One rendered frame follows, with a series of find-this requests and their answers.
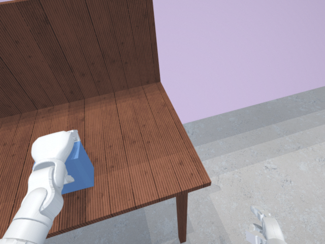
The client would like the left robot forearm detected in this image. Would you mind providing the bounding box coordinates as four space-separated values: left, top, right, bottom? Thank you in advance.
0 158 66 244

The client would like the table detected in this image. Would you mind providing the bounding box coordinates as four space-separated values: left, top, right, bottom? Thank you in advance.
0 0 211 243

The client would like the robot right hand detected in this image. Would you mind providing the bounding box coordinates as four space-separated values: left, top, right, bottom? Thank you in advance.
245 205 285 244

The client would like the robot left hand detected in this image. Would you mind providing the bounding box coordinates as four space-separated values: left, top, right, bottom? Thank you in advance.
31 130 81 185

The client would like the sponge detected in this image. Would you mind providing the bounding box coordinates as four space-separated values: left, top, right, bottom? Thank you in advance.
32 141 94 194

